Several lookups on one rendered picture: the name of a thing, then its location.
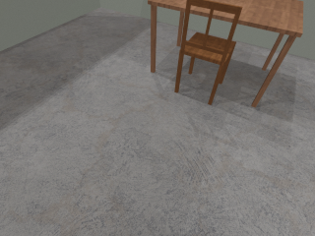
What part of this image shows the table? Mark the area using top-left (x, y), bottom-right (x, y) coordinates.
top-left (148, 0), bottom-right (304, 107)

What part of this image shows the chair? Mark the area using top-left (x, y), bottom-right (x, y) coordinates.
top-left (174, 0), bottom-right (243, 105)

